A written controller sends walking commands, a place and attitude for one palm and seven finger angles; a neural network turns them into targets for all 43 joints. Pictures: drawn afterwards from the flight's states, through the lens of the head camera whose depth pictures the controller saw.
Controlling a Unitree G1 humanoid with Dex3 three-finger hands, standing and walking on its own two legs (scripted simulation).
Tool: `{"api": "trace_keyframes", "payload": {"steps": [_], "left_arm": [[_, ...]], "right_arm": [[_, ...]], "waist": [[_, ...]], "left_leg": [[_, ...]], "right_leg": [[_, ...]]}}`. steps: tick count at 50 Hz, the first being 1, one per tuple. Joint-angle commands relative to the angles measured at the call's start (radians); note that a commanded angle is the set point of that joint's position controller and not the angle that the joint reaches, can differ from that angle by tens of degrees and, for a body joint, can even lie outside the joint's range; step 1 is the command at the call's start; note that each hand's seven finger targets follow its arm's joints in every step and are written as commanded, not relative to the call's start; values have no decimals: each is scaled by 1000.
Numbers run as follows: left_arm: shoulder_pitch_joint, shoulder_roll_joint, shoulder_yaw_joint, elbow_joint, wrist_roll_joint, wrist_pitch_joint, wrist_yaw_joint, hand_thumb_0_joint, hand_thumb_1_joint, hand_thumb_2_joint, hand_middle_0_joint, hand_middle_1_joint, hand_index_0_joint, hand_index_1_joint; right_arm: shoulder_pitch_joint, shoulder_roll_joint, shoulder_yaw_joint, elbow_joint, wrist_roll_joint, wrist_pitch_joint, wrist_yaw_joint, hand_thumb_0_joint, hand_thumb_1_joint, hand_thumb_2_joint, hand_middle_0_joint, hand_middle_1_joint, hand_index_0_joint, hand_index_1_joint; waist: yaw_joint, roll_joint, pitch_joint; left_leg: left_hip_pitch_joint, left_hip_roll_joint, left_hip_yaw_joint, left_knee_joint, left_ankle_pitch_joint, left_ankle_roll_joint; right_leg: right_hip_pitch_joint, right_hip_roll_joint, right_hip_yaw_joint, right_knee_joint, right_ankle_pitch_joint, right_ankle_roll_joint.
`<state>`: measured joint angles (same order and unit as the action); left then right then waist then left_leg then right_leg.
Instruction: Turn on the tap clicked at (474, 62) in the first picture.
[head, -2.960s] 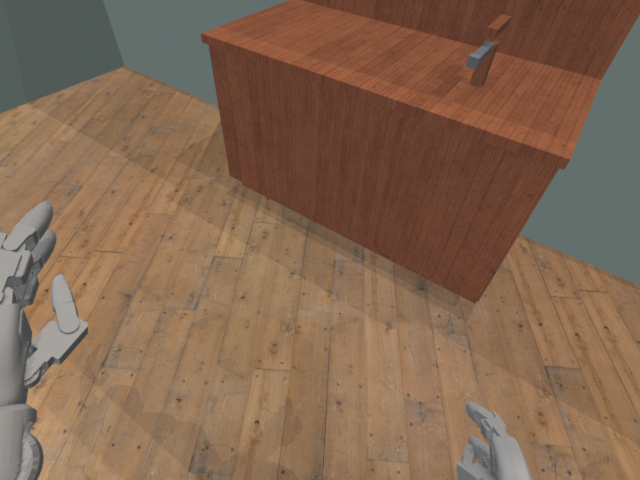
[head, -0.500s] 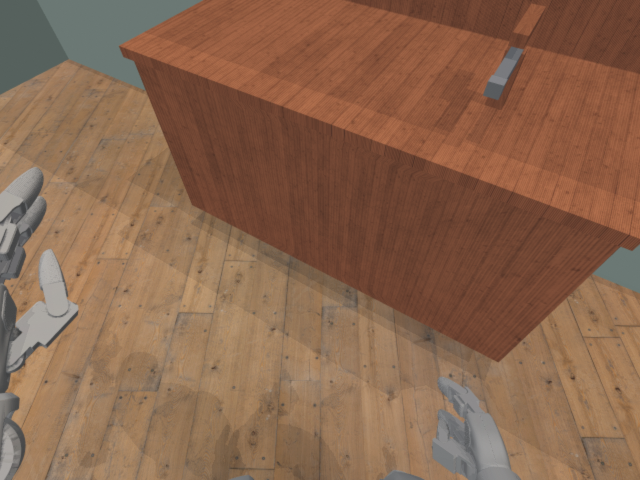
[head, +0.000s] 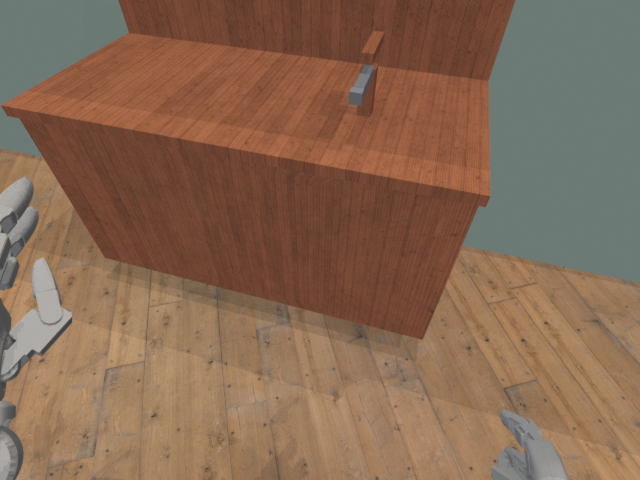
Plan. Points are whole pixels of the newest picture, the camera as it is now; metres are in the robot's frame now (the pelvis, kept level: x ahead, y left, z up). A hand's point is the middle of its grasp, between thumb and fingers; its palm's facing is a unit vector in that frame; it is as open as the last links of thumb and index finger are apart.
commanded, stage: turn to face it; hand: left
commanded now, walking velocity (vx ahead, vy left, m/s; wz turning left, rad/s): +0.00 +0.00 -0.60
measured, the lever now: (356, 96) +0.84 -0.01 +0.08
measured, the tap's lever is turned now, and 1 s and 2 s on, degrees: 0 0 0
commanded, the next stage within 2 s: take the last steps up to it in 0.80 s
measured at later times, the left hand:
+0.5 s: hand (242, 342) +0.20 +0.09 +0.18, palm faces +0.03 -0.86 -0.51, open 7.4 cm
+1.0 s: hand (320, 394) +0.16 +0.02 +0.18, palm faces -0.08 -0.89 -0.44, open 7.4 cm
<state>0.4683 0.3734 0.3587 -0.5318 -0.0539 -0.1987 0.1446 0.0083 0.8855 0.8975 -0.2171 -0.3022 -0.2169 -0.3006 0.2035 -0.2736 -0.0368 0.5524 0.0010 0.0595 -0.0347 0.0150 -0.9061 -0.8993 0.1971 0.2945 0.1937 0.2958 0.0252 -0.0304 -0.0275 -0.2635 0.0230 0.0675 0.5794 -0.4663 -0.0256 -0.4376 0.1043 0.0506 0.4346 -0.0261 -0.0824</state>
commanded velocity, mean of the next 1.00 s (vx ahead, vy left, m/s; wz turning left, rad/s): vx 0.04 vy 0.02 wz -0.37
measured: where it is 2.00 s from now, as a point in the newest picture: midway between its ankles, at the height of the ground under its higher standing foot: outside the picture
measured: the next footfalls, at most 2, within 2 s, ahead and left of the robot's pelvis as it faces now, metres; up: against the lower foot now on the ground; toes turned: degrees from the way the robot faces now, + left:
right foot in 0.30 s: -0.03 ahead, -0.18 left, +0.00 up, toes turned -16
left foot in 0.62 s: +0.00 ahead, +0.05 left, +0.00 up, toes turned -17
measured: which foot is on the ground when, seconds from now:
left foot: down 0.00-0.32, up 0.34-0.60, down 0.62-0.94, up 0.96-1.00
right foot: down 0.00-0.02, up 0.04-0.28, down 0.30-0.64, up 0.66-0.90, down 0.92-1.00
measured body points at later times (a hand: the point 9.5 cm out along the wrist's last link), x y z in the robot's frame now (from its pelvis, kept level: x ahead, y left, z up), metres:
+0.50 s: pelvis -0.09 -0.05 +0.00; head -0.03 -0.08 +0.44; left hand +0.19 +0.13 +0.21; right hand -0.02 -0.34 -0.11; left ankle -0.04 +0.08 -0.67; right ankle -0.07 -0.16 -0.73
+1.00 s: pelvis -0.15 -0.06 -0.01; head -0.13 -0.09 +0.44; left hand +0.16 +0.07 +0.20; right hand -0.10 -0.33 -0.11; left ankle -0.06 +0.05 -0.70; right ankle -0.18 -0.17 -0.73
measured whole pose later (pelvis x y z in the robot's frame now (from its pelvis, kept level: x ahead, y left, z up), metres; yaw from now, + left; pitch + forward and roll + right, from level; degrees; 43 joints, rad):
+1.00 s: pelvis -0.15 -0.06 -0.01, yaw -29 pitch -1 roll -1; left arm 0.40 0.37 0.33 -0.51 -0.02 -0.22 0.14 0.01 0.89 0.90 -0.21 -0.30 -0.21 -0.30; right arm 0.18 -0.17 0.03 0.60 0.01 -0.06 -0.02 0.01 -0.90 -0.90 0.20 0.30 0.20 0.30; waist 0.00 0.06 0.08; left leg -0.43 0.14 0.05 0.89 -0.44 -0.04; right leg -0.30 0.00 -0.11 0.62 -0.30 -0.03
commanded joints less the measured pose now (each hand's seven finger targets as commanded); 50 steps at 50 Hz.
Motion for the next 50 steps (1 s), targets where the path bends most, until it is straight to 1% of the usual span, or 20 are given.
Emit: {"api": "trace_keyframes", "payload": {"steps": [1, 2, 5, 7, 13, 14, 15, 16, 18, 22, 26, 29, 30, 32, 33, 37, 44, 45, 47, 50], "left_arm": [[-173, 174, 106, -183, 13, -74, -6, 0, 900, 900, -200, -300, -200, -300], [-215, 228, 137, -199, 35, -88, 0, 0, 900, 900, -200, -300, -200, -300], [-131, 125, 77, -96, 32, -69, -13, 0, 900, 900, -200, -300, -200, -300], [-158, 102, 47, -138, 28, -64, -4, 0, 900, 900, -200, -300, -200, -300], [-196, 149, 74, -146, 34, -62, 15, 0, 900, 900, -200, -300, -200, -300], [-206, 168, 89, -165, 36, -65, 17, 0, 900, 900, -200, -300, -200, -300], [-209, 216, 123, -184, 40, -75, 22, 0, 900, 900, -200, -300, -200, -300], [-180, 278, 185, -203, 34, -82, 36, 0, 900, 900, -200, -300, -200, -300], [-82, 246, 174, -202, 13, -65, 32, 0, 900, 900, -200, -300, -200, -300], [92, 242, 250, -288, -13, -101, 29, 0, 900, 900, -200, -300, -200, -300], [113, 236, 259, -284, -10, -100, 29, 0, 900, 900, -200, -300, -200, -300], [102, 200, 224, -203, -2, -80, 24, 0, 900, 900, -200, -300, -200, -300], [78, 193, 208, -196, -2, -80, 20, 0, 900, 900, -200, -300, -200, -300], [31, 178, 184, -198, 12, -89, 15, 0, 900, 900, -200, -300, -200, -300], [33, 191, 187, -165, 28, -96, 14, 0, 900, 900, -200, -300, -200, -300], [-161, 115, 46, -239, 43, -88, 1, 0, 900, 900, -200, -300, -200, -300], [-146, 163, 89, -206, 46, -73, 18, 0, 900, 900, -200, -300, -200, -300], [-136, 187, 116, -194, 44, -76, 18, 0, 900, 900, -200, -300, -200, -300], [-81, 248, 177, -152, 40, -73, 28, 0, 900, 900, -200, -300, -200, -300], [4, 225, 188, -132, 20, -60, 28, 0, 900, 900, -200, -300, -200, -300]], "right_arm": [[-81, -89, -15, -178, -11, -60, -1, 0, -900, -900, 200, 300, 200, 300], [-97, -27, -6, -177, -5, -79, -9, 0, -900, -900, 200, 300, 200, 300], [-92, -56, -33, -165, 13, -84, 16, 0, -900, -900, 200, 300, 200, 300], [-77, -56, -29, -160, 22, -94, 24, 0, -900, -900, 200, 300, 200, 300], [-25, -72, -23, -146, 17, -157, 19, 0, -900, -900, 200, 300, 200, 300], [-14, -65, -24, -138, 20, -164, 24, 0, -900, -900, 200, 300, 200, 300], [-16, -41, -23, -136, 21, -166, 28, 0, -900, -900, 200, 300, 200, 300], [-73, -14, -9, -162, 14, -165, 24, 0, -900, -900, 200, 300, 200, 300], [-106, -25, -19, -147, 19, -144, 28, 0, -900, -900, 200, 300, 200, 300], [-123, 6, 10, -140, 14, -89, 30, 0, -900, -900, 200, 300, 200, 300], [-105, -26, -14, -150, 13, -91, 20, 0, -900, -900, 200, 300, 200, 300], [-60, -41, -15, -135, 17, -94, 10, 0, -900, -900, 200, 300, 200, 300], [-54, -54, -24, -136, 18, -97, 1, 0, -900, -900, 200, 300, 200, 300], [-76, -93, -38, -157, 15, -100, -16, 0, -900, -900, 200, 300, 200, 300], [-74, -69, -30, -146, 12, -108, -15, 0, -900, -900, 200, 300, 200, 300], [-71, -64, -26, -120, 20, -143, -1, 0, -900, -900, 200, 300, 200, 300], [-55, -62, -15, -120, 12, -191, 9, 0, -900, -900, 200, 300, 200, 300], [-56, -50, -14, -118, 14, -191, 12, 0, -900, -900, 200, 300, 200, 300], [-73, -10, -1, -129, 9, -174, 10, 0, -900, -900, 200, 300, 200, 300], [-107, -21, 2, -103, 9, -153, -2, 0, -900, -900, 200, 300, 200, 300]], "waist": [[-14, 329, -1], [2, 288, 33], [3, 261, 90], [4, 284, 97], [-10, 218, -5], [-14, 148, -48], [-13, -29, -91], [18, -252, -106], [9, -214, -166], [-8, -53, -196], [0, -93, -157], [-28, -67, -135], [-34, -25, -125], [-18, 298, -64], [-9, 311, -55], [-17, 257, 11], [-16, 269, -30], [-19, 199, -50], [-19, -160, -85], [-25, -116, -51]], "left_leg": [[120, 401, -361, -428, -168, 186], [-23, 488, -373, -432, -110, 228], [-150, 377, -65, -357, 5, 169], [-71, 338, 42, -317, 50, 120], [-31, 302, 77, -62, 211, 46], [-31, 265, 95, 51, 218, 22], [-91, 186, 122, 237, 105, -14], [-322, 61, 79, 465, -178, -48], [-358, 91, -99, 636, -95, -50], [-303, 89, -79, 477, 13, -59], [-126, 50, -45, 210, 36, -37], [70, 34, -22, -56, 148, -20], [155, 66, -42, -151, 176, 1], [152, 365, -333, -288, 311, 133], [49, 431, -356, -324, 276, 185], [1, 318, -66, -226, 428, 139], [-71, 262, -12, -77, 300, 64], [-90, 230, 16, 9, 237, 43], [-285, 38, 45, 351, -98, -12], [-359, 69, -94, 551, 61, -7]], "right_leg": [[-213, -10, 44, 435, -416, 118], [-195, -57, 17, 720, -383, 128], [-148, -97, -7, 908, -368, 128], [-143, -126, -70, 692, -356, 134], [201, -77, -202, 110, -307, 147], [264, -110, -151, 26, -217, 125], [334, -236, 40, -30, 3, 55], [418, -403, 359, -42, 364, -58], [436, -429, 381, -12, 430, -93], [421, -342, 211, 15, 277, -96], [258, -316, 268, -41, 55, -101], [124, -269, 252, -33, -139, -36], [56, -225, 229, 17, -193, 3], [-106, -61, 47, 378, -478, 95], [-86, -65, -12, 603, -515, 108], [-44, -119, -76, 550, -409, 127], [261, -96, -185, 71, -277, 124], [297, -144, -129, 8, -216, 103], [336, -419, 310, -114, 7, -53], [284, -437, 347, -198, -331, -99]]}}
